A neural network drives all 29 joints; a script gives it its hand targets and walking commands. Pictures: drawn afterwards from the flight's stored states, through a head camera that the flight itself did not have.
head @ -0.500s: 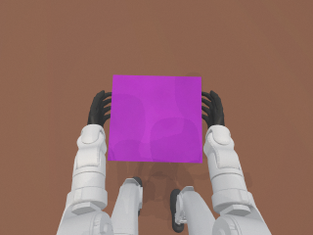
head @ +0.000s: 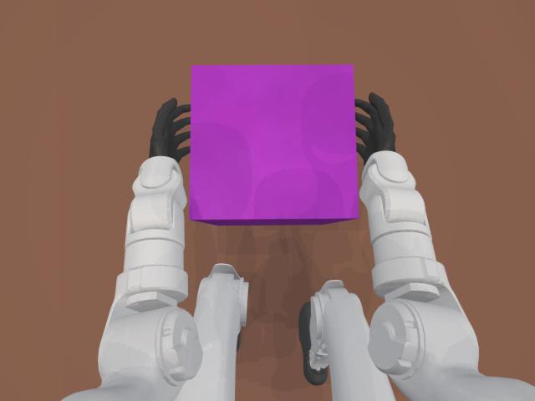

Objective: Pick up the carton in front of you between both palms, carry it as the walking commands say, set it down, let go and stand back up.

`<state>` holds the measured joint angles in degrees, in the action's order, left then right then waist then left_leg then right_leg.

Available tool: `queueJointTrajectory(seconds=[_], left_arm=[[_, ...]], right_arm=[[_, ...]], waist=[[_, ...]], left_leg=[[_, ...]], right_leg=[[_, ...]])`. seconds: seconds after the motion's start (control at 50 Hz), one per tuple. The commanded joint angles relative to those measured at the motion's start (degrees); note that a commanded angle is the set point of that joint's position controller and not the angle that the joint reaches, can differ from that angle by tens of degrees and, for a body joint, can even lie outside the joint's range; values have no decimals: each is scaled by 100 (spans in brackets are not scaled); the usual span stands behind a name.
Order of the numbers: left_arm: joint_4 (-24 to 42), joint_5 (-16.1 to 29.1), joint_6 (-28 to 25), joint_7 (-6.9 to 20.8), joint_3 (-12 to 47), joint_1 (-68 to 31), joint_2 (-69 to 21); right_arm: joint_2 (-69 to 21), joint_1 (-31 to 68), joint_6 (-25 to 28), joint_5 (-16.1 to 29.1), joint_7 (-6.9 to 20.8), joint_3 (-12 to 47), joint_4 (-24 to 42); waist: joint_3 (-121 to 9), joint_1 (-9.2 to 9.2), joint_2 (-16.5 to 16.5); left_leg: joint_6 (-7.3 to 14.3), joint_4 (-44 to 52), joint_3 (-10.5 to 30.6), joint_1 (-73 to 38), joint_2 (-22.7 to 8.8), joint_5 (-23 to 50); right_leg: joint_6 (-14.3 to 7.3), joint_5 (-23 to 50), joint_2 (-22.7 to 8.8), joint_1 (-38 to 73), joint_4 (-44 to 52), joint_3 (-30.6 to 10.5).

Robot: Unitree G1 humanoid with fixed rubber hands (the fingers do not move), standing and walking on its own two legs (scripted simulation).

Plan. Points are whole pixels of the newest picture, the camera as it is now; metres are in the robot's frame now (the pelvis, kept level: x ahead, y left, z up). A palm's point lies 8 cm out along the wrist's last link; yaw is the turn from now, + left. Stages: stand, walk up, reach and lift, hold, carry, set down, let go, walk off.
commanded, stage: set down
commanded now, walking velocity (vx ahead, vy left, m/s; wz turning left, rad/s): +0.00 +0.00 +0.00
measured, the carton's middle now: (271, 162) +0.47 +0.06 -0.16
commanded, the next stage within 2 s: none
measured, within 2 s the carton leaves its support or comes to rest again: rests again in 1.42 s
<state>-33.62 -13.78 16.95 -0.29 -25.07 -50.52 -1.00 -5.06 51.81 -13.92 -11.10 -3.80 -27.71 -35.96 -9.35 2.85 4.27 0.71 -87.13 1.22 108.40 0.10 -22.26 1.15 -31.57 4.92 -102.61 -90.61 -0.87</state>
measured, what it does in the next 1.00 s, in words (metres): lowers itself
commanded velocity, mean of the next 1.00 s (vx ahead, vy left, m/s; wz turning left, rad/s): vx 0.00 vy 0.00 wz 0.00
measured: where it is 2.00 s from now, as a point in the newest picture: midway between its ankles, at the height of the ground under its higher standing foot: (271, 343)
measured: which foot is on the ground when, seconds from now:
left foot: down 0.00-1.00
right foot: down 0.00-1.00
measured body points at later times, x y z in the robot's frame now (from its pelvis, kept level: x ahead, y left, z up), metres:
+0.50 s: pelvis -0.02 -0.01 -0.11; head +0.31 +0.03 +0.19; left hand +0.48 +0.22 -0.25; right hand +0.52 -0.08 -0.25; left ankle +0.12 +0.11 -0.52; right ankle +0.06 -0.12 -0.52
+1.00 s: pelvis -0.02 -0.01 -0.17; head +0.33 +0.03 +0.11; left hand +0.49 +0.23 -0.33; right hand +0.52 -0.08 -0.33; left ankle +0.12 +0.11 -0.52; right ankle +0.06 -0.12 -0.52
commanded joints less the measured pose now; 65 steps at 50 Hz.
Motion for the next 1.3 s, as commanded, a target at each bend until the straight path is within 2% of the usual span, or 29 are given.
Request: queueJointTrajectory(seconds=[0.0,0.08,0.14,0.32,0.48,0.64,0.7,0.76,0.84,0.94,1.04,1.22,1.28], left_arm=[[-182,779,-90,1149,3117,-3370,-5014],[-200,886,-112,1167,3127,-3638,-4883],[-292,901,-140,1163,3049,-3744,-4743],[-516,901,-278,1167,2684,-4151,-4168],[-601,1150,-377,1196,2698,-4768,-3737],[-680,1520,-488,1210,2917,-5436,-3424],[-724,1912,-554,1182,3122,-5517,-3744],[-774,2055,-524,1214,3187,-5566,-3910],[-1126,1997,-529,1317,3023,-5337,-3920],[-1400,1854,-608,1323,2765,-5279,-3780],[-1598,1839,-692,1322,2552,-5409,-3586],[-1953,1925,-797,1426,2307,-5535,-3333],[-2100,1884,-817,1461,2218,-5554,-3190]], right_arm=[[-5110,3396,30,625,1227,3116,-426],[-4992,3571,50,654,1111,3060,-510],[-4928,3736,85,698,1037,3063,-560],[-4626,4371,206,887,839,3180,-665],[-4265,4946,295,1100,670,3339,-772],[-3977,5530,387,1393,682,3511,-870],[-3939,5872,480,1593,678,3693,-602],[-3972,5900,483,1601,688,3753,-583],[-4101,5661,466,1497,791,3635,-876],[-4052,5692,526,1525,887,3527,-1060],[-3816,5856,599,1530,884,3420,-1173],[-3528,5997,672,1426,833,3294,-1298],[-3421,5880,649,1316,834,3183,-1426]], waist=[[-5523,265,-505],[-5580,230,-572],[-5545,281,-566],[-5442,508,-257],[-5383,573,-172],[-5240,615,-258],[-5582,490,-285],[-5587,453,-247],[-4856,426,-87],[-4326,547,-26],[-3986,597,74],[-3582,578,347],[-3206,546,326]], left_leg=[[-240,294,-33,-4793,719,1302],[-273,-76,-133,-4335,726,1451],[-277,-324,-186,-3997,725,1507],[-239,-1051,-291,-3029,672,1462],[-263,-1676,-376,-2547,567,1361],[-271,-2276,-429,-2485,455,1411],[-262,-2502,-400,-2876,465,1805],[-259,-2620,-391,-2729,480,1919],[-212,-2717,-340,-2346,484,1842],[-158,-2778,-348,-1946,460,1640],[-132,-2824,-358,-1655,416,1421],[-99,-2952,-334,-1217,359,1244],[-81,-2974,-322,-989,348,1119]], right_leg=[[7,842,735,593,713,256],[11,937,748,472,385,271],[15,974,754,342,148,281],[62,943,767,9,-554,310],[58,885,735,-92,-1177,359],[13,847,676,-262,-1790,398],[-21,1056,668,-232,-1976,457],[-62,1184,656,-121,-2103,454],[-75,1109,645,-514,-2171,452],[-70,946,630,-835,-2209,408],[-60,781,615,-887,-2239,394],[-51,725,546,-749,-2309,367],[-69,665,537,-878,-2303,329]])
